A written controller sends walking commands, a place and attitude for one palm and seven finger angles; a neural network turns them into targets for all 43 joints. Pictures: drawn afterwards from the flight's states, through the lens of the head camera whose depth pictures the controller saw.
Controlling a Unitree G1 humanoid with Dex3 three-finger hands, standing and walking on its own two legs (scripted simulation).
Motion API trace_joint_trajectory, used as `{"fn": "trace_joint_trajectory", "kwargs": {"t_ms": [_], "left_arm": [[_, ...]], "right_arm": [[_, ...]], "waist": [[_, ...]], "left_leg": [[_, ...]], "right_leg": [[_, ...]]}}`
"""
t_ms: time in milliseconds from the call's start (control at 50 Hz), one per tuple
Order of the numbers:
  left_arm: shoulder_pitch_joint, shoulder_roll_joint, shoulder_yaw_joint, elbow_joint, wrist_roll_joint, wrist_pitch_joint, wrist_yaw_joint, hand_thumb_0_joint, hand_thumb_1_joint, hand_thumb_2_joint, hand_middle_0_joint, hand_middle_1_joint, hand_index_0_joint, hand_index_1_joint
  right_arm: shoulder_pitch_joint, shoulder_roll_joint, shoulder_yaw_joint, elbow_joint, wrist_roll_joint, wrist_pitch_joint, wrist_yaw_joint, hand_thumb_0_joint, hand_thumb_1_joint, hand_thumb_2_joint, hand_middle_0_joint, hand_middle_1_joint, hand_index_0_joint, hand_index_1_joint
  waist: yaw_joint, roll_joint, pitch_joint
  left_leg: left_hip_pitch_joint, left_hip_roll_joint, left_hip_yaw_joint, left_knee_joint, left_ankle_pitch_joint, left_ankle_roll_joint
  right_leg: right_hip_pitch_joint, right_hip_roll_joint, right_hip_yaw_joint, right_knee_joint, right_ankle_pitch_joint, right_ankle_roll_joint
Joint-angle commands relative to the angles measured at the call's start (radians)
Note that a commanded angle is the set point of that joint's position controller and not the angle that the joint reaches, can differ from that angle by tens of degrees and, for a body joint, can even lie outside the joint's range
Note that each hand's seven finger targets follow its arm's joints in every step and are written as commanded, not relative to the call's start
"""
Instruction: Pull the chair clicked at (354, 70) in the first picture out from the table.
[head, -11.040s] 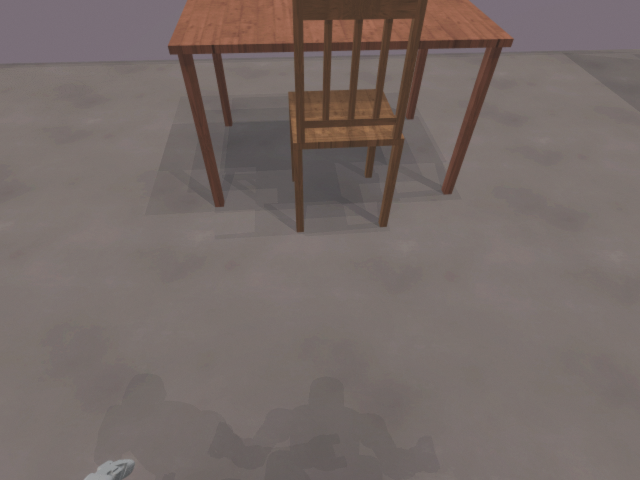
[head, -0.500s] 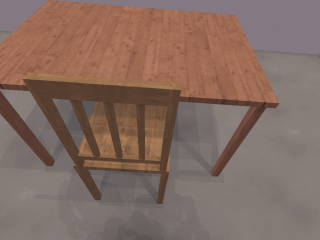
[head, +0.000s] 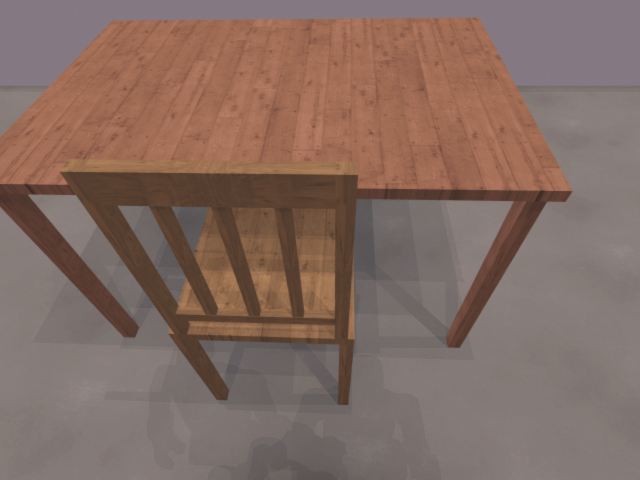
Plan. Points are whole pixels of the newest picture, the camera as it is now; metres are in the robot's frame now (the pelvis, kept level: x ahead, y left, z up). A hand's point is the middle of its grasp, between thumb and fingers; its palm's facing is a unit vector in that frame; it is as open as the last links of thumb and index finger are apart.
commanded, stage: come to a stop and stand still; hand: left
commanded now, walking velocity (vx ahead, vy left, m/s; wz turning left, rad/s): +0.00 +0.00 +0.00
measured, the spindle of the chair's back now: (240, 266) +0.45 +0.17 -0.06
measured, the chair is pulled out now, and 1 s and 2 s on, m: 0.00 0.00 0.00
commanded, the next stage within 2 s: look again from close up in 1.08 s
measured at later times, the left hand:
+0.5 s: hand out of the picture +0.03 +0.21 -0.17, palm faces +0.00 -0.98 -0.22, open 7.3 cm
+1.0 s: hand out of the picture -0.01 +0.23 -0.18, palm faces +0.00 -0.98 -0.18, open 7.3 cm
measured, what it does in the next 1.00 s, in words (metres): shifts its weight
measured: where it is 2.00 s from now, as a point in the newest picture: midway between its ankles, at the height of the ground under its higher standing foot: outside the picture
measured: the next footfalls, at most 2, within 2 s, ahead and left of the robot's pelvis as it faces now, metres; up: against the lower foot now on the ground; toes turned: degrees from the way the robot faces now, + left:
none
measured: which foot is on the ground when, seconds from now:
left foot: down 0.00-1.00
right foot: down 0.00-1.00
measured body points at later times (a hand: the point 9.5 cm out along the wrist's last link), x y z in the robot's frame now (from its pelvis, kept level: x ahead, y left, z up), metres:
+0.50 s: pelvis +0.00 +0.04 +0.00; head +0.02 +0.04 +0.45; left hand +0.03 +0.27 -0.15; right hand +0.03 -0.19 -0.15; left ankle +0.00 +0.09 -0.74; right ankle +0.00 -0.06 -0.74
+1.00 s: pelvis +0.01 +0.07 +0.00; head +0.02 +0.07 +0.45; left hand +0.00 +0.28 -0.16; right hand +0.02 -0.16 -0.15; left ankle +0.00 +0.09 -0.74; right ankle +0.00 -0.06 -0.74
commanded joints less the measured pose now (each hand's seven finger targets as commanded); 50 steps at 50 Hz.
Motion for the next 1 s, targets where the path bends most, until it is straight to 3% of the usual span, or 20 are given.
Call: {"fn": "trace_joint_trajectory", "kwargs": {"t_ms": [0, 40, 80, 100, 160, 180, 240, 420, 540, 680, 860, 980], "left_arm": [[0.004, 0.126, 0.036, -0.073, 0.005, -0.014, 0.007, 0.000, 0.900, 0.900, -0.200, -0.300, -0.200, -0.300], [-0.012, 0.126, 0.035, -0.081, 0.008, -0.008, 0.006, 0.000, 0.900, 0.900, -0.200, -0.300, -0.200, -0.300], [-0.022, 0.119, 0.038, -0.085, 0.007, -0.006, 0.007, 0.000, 0.900, 0.900, -0.200, -0.300, -0.200, -0.300], [-0.026, 0.113, 0.038, -0.086, 0.007, -0.004, 0.007, 0.000, 0.900, 0.900, -0.200, -0.300, -0.200, -0.300], [0.015, 0.087, 0.032, -0.076, 0.008, 0.000, 0.005, 0.000, 0.900, 0.900, -0.200, -0.300, -0.200, -0.300], [0.028, 0.083, 0.031, -0.070, 0.008, -0.001, 0.005, 0.000, 0.900, 0.900, -0.200, -0.300, -0.200, -0.300], [0.040, 0.080, 0.028, -0.057, 0.006, -0.003, 0.004, 0.000, 0.900, 0.900, -0.200, -0.300, -0.200, -0.300], [0.045, 0.071, 0.025, -0.033, 0.009, -0.003, 0.004, 0.000, 0.900, 0.900, -0.200, -0.300, -0.200, -0.300], [0.063, 0.075, 0.018, -0.008, 0.009, -0.002, 0.003, 0.000, 0.900, 0.900, -0.200, -0.300, -0.200, -0.300], [0.085, 0.064, 0.011, 0.022, 0.010, 0.000, 0.004, 0.000, 0.900, 0.900, -0.200, -0.300, -0.200, -0.300], [0.105, 0.058, 0.010, 0.049, 0.011, 0.006, 0.005, 0.000, 0.900, 0.900, -0.200, -0.300, -0.200, -0.300], [0.114, 0.050, 0.013, 0.057, 0.011, 0.008, 0.008, 0.000, 0.900, 0.900, -0.200, -0.300, -0.200, -0.300]], "right_arm": [[0.033, -0.066, -0.020, -0.060, -0.003, -0.002, -0.001, 0.000, -0.900, -0.900, 0.200, 0.300, 0.200, 0.300], [0.041, -0.059, -0.016, -0.055, -0.006, 0.006, 0.002, 0.000, -0.900, -0.900, 0.200, 0.300, 0.200, 0.300], [0.048, -0.061, -0.017, -0.049, -0.005, 0.003, 0.002, 0.000, -0.900, -0.900, 0.200, 0.300, 0.200, 0.300], [0.043, -0.065, -0.015, -0.050, -0.005, -0.001, 0.001, 0.000, -0.900, -0.900, 0.200, 0.300, 0.200, 0.300], [0.023, -0.078, -0.008, -0.049, -0.007, -0.014, -0.002, 0.000, -0.900, -0.900, 0.200, 0.300, 0.200, 0.300], [0.016, -0.079, -0.007, -0.051, -0.006, -0.017, -0.003, 0.000, -0.900, -0.900, 0.200, 0.300, 0.200, 0.300], [0.015, -0.088, -0.005, -0.043, -0.002, -0.026, -0.006, 0.000, -0.900, -0.900, 0.200, 0.300, 0.200, 0.300], [0.006, -0.087, -0.001, -0.014, 0.001, -0.023, -0.007, 0.000, -0.900, -0.900, 0.200, 0.300, 0.200, 0.300], [0.001, -0.091, 0.003, 0.012, 0.004, -0.026, -0.007, 0.000, -0.900, -0.900, 0.200, 0.300, 0.200, 0.300], [0.004, -0.089, 0.006, 0.040, 0.008, -0.027, -0.009, 0.000, -0.900, -0.900, 0.200, 0.300, 0.200, 0.300], [0.014, -0.086, 0.009, 0.068, 0.010, -0.027, -0.012, 0.000, -0.900, -0.900, 0.200, 0.300, 0.200, 0.300], [0.037, -0.082, 0.008, 0.082, 0.012, -0.029, -0.017, 0.000, -0.900, -0.900, 0.200, 0.300, 0.200, 0.300]], "waist": [[-0.016, -0.107, -0.028], [-0.018, -0.098, 0.023], [-0.026, -0.073, 0.031], [-0.022, -0.032, 0.045], [0.011, 0.044, 0.015], [0.018, 0.026, -0.001], [0.024, -0.003, -0.050], [0.010, -0.044, -0.024], [0.012, -0.026, -0.039], [0.011, -0.045, -0.012], [0.015, -0.022, 0.017], [0.016, -0.018, 0.000]], "left_leg": [[-0.053, 0.055, -0.102, 0.072, 0.007, -0.019], [-0.048, 0.064, -0.097, 0.062, 0.023, -0.017], [-0.029, 0.077, -0.120, 0.024, 0.041, -0.009], [-0.032, 0.090, -0.142, -0.009, 0.054, -0.001], [-0.042, 0.154, -0.217, -0.115, 0.122, 0.032], [-0.043, 0.162, -0.227, -0.127, 0.146, 0.036], [0.000, 0.168, -0.211, -0.131, 0.224, 0.034], [0.039, 0.152, -0.186, -0.156, 0.157, 0.023], [0.086, 0.159, -0.179, -0.169, 0.215, 0.022], [0.094, 0.161, -0.178, -0.185, 0.218, 0.018], [0.084, 0.168, -0.195, -0.222, 0.188, 0.010], [0.120, 0.176, -0.198, -0.224, 0.277, -0.008]], "right_leg": [[-0.038, -0.294, 0.346, -0.181, -0.050, -0.064], [-0.089, -0.269, 0.324, -0.191, -0.093, -0.052], [-0.118, -0.241, 0.279, -0.160, -0.101, -0.036], [-0.128, -0.214, 0.252, -0.135, -0.082, -0.023], [-0.060, -0.138, 0.154, -0.047, 0.031, 0.021], [-0.034, -0.131, 0.144, -0.037, 0.053, 0.029], [0.005, -0.134, 0.145, -0.035, 0.100, 0.035], [-0.016, -0.153, 0.171, -0.074, 0.113, 0.040], [-0.013, -0.152, 0.167, -0.082, 0.132, 0.046], [-0.019, -0.154, 0.166, -0.095, 0.130, 0.055], [-0.018, -0.152, 0.153, -0.103, 0.096, 0.061], [-0.015, -0.150, 0.142, -0.088, 0.107, 0.065]]}}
